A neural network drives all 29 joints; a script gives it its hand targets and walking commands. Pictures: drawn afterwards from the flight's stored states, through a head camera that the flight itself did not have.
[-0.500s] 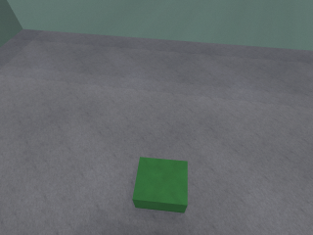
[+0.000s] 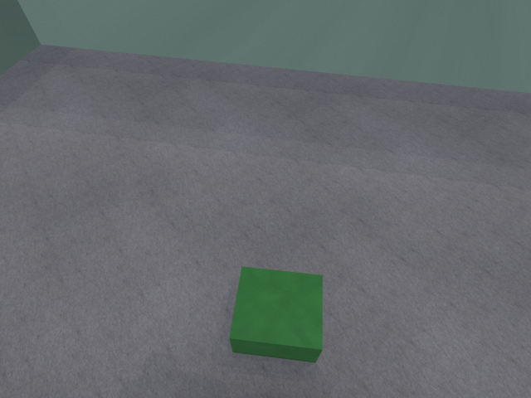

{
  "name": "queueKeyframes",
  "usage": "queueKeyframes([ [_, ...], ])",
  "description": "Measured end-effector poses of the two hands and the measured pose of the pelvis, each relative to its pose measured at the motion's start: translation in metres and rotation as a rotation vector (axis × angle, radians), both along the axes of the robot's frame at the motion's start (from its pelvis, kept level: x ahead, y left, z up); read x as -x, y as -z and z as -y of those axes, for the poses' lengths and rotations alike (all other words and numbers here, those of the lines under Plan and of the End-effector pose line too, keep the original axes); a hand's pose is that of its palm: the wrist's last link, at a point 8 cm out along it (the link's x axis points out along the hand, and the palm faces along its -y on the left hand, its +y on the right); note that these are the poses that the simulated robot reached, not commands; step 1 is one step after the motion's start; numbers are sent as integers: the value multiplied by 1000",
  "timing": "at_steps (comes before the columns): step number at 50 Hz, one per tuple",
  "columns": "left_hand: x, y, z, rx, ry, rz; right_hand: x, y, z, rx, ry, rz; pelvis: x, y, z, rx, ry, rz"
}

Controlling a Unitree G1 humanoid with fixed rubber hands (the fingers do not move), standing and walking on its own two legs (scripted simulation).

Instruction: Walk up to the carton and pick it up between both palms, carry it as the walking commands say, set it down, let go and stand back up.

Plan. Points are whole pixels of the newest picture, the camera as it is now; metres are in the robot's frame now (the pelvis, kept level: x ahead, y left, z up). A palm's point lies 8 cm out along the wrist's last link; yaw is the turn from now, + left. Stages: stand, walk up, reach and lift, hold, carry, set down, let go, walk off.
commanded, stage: stand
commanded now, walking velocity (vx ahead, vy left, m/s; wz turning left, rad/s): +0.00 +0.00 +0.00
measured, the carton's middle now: (277, 313) +0.48 -0.03 -0.69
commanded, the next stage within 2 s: reach and lift in 0.74 s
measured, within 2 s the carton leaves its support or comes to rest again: neither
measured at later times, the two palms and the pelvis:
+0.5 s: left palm out of the picture +0.00 +0.20 -0.15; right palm out of the picture -0.01 -0.23 -0.14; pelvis +0.00 -0.01 +0.00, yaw +1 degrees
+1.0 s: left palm (142, 394) +0.15 +0.22 -0.13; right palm (428, 390) +0.16 -0.24 -0.13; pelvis -0.02 -0.01 -0.03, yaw +1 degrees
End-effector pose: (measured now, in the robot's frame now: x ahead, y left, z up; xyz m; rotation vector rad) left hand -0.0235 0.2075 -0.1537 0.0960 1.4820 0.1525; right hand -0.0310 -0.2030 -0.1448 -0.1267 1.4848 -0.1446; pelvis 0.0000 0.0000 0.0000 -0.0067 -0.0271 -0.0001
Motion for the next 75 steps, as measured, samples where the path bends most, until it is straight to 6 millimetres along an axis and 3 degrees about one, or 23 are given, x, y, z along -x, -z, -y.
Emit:
queueKeyframes([
  [20, -29, -1, 2, -22, 3, 76, -24, 1, 23, 33, -20, 57, -6, 2, 8, 0, -17, -3],
  [38, -14, -3, 2, -23, -16, 49, -19, -1, 34, 41, -33, 39, -3, 2, 11, 4, -27, -21],
  [40, -31, 1, -3, -24, -26, 81, -37, 2, 35, 34, -10, 77, 2, 9, 12, 7, -26, -80],
  [43, -89, 3, -13, -42, 26, 146, -99, 7, 43, 34, 10, 175, 15, 22, 12, 17, -28, -132],
  [46, -144, -6, -18, -50, 61, 166, -158, -1, 44, 23, -26, 216, 23, 29, 13, 16, -29, -170],
  [49, -173, -21, -14, -38, 72, 181, -187, -14, 40, -4, -51, 214, 22, 28, 14, 18, -27, -198],
  [53, -171, -24, -1, -1, 75, 167, -184, -19, 36, -20, -46, 184, 18, 25, 17, 15, -23, -209],
  [58, -144, -1, 9, 33, 64, 125, -157, -4, 37, -8, -30, 146, 24, 32, 21, 11, -21, -252],
  [62, -139, 17, 9, 32, 76, 167, -149, 10, 39, 3, -17, 187, 38, 46, 23, 11, -25, -291],
  [66, -154, 27, 1, 21, 95, 232, -158, 21, 39, -2, -13, 252, 57, 61, 24, 15, -34, -298],
  [75, -202, 23, -11, -8, 145, 314, -197, 28, 36, 0, -27, 342, 88, 78, 23, 15, -35, -247],
])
